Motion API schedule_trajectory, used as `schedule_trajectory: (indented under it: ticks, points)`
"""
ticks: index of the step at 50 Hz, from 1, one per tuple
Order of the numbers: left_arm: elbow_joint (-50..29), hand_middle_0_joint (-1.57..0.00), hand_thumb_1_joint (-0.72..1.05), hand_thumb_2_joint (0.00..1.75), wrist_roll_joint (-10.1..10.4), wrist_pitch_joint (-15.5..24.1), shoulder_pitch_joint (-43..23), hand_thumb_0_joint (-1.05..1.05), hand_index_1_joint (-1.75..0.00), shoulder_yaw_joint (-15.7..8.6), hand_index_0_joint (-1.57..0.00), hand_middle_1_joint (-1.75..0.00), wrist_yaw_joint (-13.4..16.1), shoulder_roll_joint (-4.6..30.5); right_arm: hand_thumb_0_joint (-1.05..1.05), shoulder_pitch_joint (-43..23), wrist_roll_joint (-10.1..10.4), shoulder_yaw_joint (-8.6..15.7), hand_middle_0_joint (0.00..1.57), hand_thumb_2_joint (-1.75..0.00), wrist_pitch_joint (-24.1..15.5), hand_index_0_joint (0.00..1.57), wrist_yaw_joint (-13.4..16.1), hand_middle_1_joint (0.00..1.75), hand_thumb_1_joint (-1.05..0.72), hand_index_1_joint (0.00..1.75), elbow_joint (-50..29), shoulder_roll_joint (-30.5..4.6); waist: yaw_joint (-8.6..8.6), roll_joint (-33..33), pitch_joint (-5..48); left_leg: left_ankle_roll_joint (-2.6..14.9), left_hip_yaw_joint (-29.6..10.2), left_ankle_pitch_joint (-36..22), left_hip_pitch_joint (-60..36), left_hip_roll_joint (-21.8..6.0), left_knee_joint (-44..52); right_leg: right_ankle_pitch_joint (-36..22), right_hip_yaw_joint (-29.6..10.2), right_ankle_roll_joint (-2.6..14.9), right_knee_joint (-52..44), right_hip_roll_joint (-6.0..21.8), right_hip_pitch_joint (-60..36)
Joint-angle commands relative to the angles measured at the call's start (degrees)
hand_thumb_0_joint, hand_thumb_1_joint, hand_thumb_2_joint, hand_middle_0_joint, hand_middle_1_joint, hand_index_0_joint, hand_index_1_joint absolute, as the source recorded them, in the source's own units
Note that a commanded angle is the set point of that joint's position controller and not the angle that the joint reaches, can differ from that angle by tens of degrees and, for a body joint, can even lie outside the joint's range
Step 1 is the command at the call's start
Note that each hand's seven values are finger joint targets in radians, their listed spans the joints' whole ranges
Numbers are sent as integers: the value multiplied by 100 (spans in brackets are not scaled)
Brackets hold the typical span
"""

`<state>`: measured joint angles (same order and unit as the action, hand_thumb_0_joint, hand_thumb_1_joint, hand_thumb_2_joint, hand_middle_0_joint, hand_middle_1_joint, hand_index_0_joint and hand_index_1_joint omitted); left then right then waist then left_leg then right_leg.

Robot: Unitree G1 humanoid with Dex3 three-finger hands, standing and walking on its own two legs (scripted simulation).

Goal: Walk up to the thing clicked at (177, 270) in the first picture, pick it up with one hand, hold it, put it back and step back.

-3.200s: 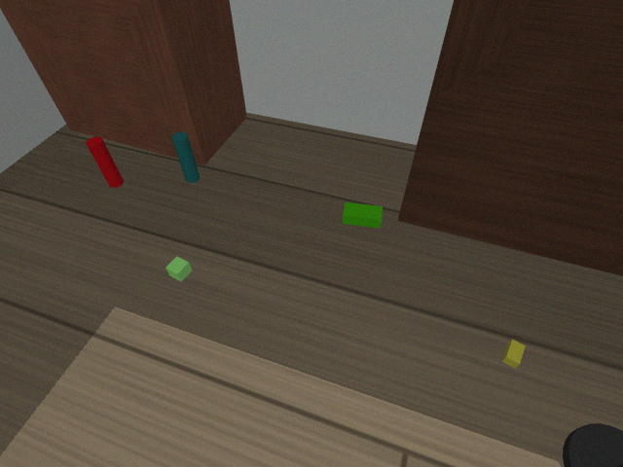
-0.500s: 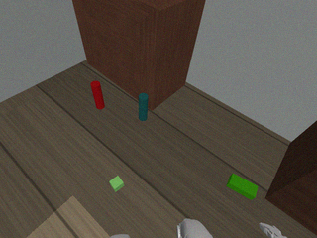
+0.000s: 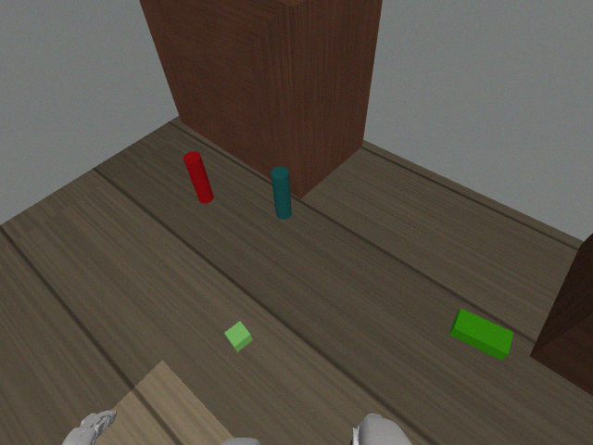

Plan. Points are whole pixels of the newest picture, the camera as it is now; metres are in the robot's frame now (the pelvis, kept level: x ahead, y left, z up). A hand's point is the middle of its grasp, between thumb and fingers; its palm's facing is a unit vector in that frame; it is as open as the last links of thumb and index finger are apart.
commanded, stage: walk up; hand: left
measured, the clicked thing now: (238, 336) +0.51 +0.25 -0.72
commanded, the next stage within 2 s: none
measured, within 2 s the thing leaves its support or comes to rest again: neither
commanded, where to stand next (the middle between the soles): +0.13 +0.02 m, yaw -1 degrees
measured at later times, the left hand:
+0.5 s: hand out of the picture +0.07 +0.27 -0.13, palm faces +0.01 -0.94 -0.34, open 7.4 cm
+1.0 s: hand (139, 424) +0.16 +0.26 -0.12, palm faces -0.01 -0.94 -0.34, open 7.4 cm
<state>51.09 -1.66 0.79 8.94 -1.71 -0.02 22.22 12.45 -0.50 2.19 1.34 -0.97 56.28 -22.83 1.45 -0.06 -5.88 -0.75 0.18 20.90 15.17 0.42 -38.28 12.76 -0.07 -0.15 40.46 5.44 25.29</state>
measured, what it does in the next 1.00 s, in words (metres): shifts its weight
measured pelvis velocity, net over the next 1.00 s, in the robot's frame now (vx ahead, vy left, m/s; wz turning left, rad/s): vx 0.05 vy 0.01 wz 0.01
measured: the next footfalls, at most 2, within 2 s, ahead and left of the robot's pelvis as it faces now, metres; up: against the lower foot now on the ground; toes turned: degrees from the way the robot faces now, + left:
none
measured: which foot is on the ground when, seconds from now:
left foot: down 0.00-1.00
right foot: down 0.00-1.00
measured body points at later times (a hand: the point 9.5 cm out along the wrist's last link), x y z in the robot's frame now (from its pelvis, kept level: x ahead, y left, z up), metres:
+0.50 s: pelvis +0.03 +0.01 +0.02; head +0.03 +0.00 +0.47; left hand +0.07 +0.32 -0.11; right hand +0.11 -0.29 -0.11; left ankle +0.01 +0.14 -0.71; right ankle +0.08 -0.13 -0.71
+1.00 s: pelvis +0.05 +0.01 +0.03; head +0.07 +0.00 +0.48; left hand +0.16 +0.31 -0.10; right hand +0.14 -0.30 -0.10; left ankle +0.01 +0.14 -0.71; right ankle +0.08 -0.13 -0.71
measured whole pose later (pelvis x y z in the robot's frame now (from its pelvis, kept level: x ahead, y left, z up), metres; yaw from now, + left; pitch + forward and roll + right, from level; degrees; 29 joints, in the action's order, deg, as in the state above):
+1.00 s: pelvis +0.05 +0.01 +0.03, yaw +0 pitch -2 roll +0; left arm 64.7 -0.3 0.8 2.3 -0.3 -0.4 19.4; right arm 5.1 -0.3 1.1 -0.5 -0.3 64.5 -20.8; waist -0.1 -0.2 -3.4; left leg -1.3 -0.9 15.6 3.2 -0.8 -20.9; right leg 10.0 -0.6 -1.8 23.7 2.4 11.5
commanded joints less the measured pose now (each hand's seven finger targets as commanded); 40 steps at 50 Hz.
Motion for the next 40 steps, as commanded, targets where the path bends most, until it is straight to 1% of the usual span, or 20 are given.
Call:
schedule_trajectory:
  ticks: [1, 2, 3, 4, 5, 6, 7, 8, 9, 10, 12, 14, 18, 19, 21, 22, 24, 26, 29, 40]
  points:
    - [-204, -20, 90, 90, 162, -40, -224, 0, -30, -243, -20, -30, 22, 947, 0, -21, -128, 348, 20, -90, -256, 20, 109, 30, -90, 30, -230, -1592, -109, -724, 455, 792, -2317, 2242, 73, -1373, 2316, 1917, -118, 108, -268, -298, 471]
    - [-29, -20, 90, 90, 90, -33, -325, 0, -30, -377, -20, -30, 36, 1301, 0, -455, -81, 363, 20, -90, -244, 20, 88, 30, -90, 30, -319, -1748, -71, -719, 85, 1146, -2549, 2905, 1181, -1807, 2535, 1692, -46, 124, 407, -317, -305]
    - [106, -20, 90, 90, 88, -13, -186, 0, -30, -378, -20, -30, 1, 1318, 0, -814, -97, 296, 20, -90, -250, 20, 93, 30, -90, 30, -391, -1580, 130, -495, -164, 1097, -2097, 2673, 1804, -1652, 2436, 1355, -127, 126, 364, -279, -913]
    - [216, -20, 90, 90, 99, 21, 27, 0, -30, -339, -20, -30, -36, 1113, 0, -975, -103, 179, 20, -90, -277, 20, 87, 30, -90, 30, -406, -1329, 255, -424, -227, 860, -1338, 2004, 1649, -1206, 2168, 970, -92, 153, -191, -290, -1074]
    - [283, -20, 90, 90, 104, 71, 110, 0, -30, -286, -20, -30, -38, 950, 0, -903, -94, 93, 20, -90, -313, 20, 83, 30, -90, 30, -363, -1088, 258, -366, -64, 590, -958, 1070, 1288, -897, 1844, 464, -50, 213, -742, -287, -1225]
    - [370, -20, 90, 90, 128, 99, 199, 0, -30, -288, -20, -30, -25, 971, 0, -734, -78, 82, 20, -90, -327, 20, 72, 30, -90, 30, -288, -1045, 242, -493, 99, 439, -786, 535, 1163, -740, 1628, 59, -156, 226, -968, -262, -1406]
    - [376, -20, 90, 90, 116, 116, 125, 0, -30, -321, -20, -30, -3, 1086, 0, -607, -67, 102, 20, -90, -350, 20, 62, 30, -90, 30, -242, -1112, 165, -587, 286, 387, -735, 108, 1014, -722, 1453, -122, -217, 286, -1110, -230, -1651]
    - [429, -20, 90, 90, 118, 116, -17, 0, -30, -317, -20, -30, 19, 1123, 0, -467, -47, 95, 20, -90, -346, 20, 56, 30, -90, 30, -148, -1087, 85, -568, 443, 326, -694, 130, 895, -657, 1430, 81, -422, 334, -1255, -155, -1708]
    - [419, -20, 90, 90, 103, 118, -145, 0, -30, -283, -20, -30, 16, 1174, 0, -421, -41, 96, 20, -90, -309, 20, 53, 30, -90, 30, -117, -1118, -5, -575, 440, 340, -701, 886, 841, -589, 1528, 774, -664, 348, -1481, -29, -1491]
    - [425, -20, 90, 90, 84, 115, -245, 0, -30, -271, -20, -30, 2, 1258, 0, -374, -47, 112, 20, -90, -263, 20, 55, 30, -90, 30, -75, -1135, -56, -511, 289, 349, -744, 1449, 792, -574, 1644, 1629, -850, 347, -1739, 33, -1152]
    - [480, -20, 90, 90, 66, 81, -432, 0, -30, -250, -20, -30, -46, 1324, 0, -305, -72, 164, 20, -90, -208, 20, 59, 30, -90, 30, 22, -1212, -133, -345, -107, 349, -741, 1873, 685, -505, 1666, 2462, -991, 329, -2003, 36, -551]
    - [532, -20, 90, 90, 87, 86, -451, 0, -30, -210, -20, -30, -68, 1242, 0, -302, -69, 148, 20, -90, -241, 20, 60, 30, -90, 30, 49, -1211, -142, -298, -117, 373, -814, 1534, 507, -576, 1775, 1978, -839, 308, -1940, -19, -527]
    - [728, -20, 90, 90, 136, 196, -310, 0, -30, -177, -20, -30, -31, 1098, 0, -363, -7, 107, 20, -90, -379, 20, 106, 30, -90, 30, 117, -1100, -94, 23, 869, 356, -672, -535, -126, -648, 1545, -460, -646, 310, -1629, 50, -1507]
    - [777, -20, 90, 90, 152, 192, -284, 0, -30, -166, -20, -30, -31, 1110, 0, -383, 9, 98, 20, -90, -381, 20, 111, 30, -90, 30, 131, -1082, -89, 64, 957, 342, -635, -380, -186, -591, 1572, -387, -727, 285, -1745, 102, -1512]
    - [820, -20, 90, 90, 112, 169, -416, 0, -30, -152, -20, -30, -32, 1157, 0, -443, 6, 111, 20, -90, -325, 20, 98, 30, -90, 30, 159, -1084, -134, 34, 664, 366, -682, 390, -1, -602, 1781, 852, -787, 258, -1997, 131, -1265]
    - [800, -20, 90, 90, 93, 161, -550, 0, -30, -154, -20, -30, -38, 1148, 0, -456, -16, 117, 20, -90, -315, 20, 103, 30, -90, 30, 197, -1102, -155, 52, 536, 368, -694, 369, -21, -641, 1878, 856, -741, 253, -1932, 105, -1177]
    - [889, -20, 90, 90, 131, 168, -492, 0, -30, -125, -20, -30, -32, 1041, 0, -527, -19, 107, 20, -90, -341, 20, 117, 30, -90, 30, 265, -1130, -101, 39, 500, 366, -699, -309, -220, -707, 1830, 147, -617, 235, -1835, 68, -1184]
    - [959, -20, 90, 90, 148, 204, -422, 0, -30, -122, -20, -30, -15, 1042, 0, -541, 8, 89, 20, -90, -370, 20, 127, 30, -90, 30, 287, -1082, -93, 173, 697, 338, -575, -1227, -393, -669, 1670, -1054, -559, 244, -1726, 144, -1473]
    - [1025, -20, 90, 90, 176, 206, -441, 0, -30, -115, -20, -30, 14, 1033, 0, -583, 43, 112, 20, -90, -365, 20, 150, 30, -90, 30, 343, -1059, -120, 161, 851, 274, -457, -1937, -693, -667, 1630, -1856, -485, 249, -1642, 213, -1669]
    - [1047, -20, 90, 90, 150, 139, -757, 0, -30, -114, -20, -30, 56, 991, 0, -804, 20, 117, 20, -90, -295, 20, 157, 30, -90, 30, 465, -999, -127, 99, 949, 245, -381, -2076, -811, -688, 1844, -1807, -365, 196, -1727, 205, -1971]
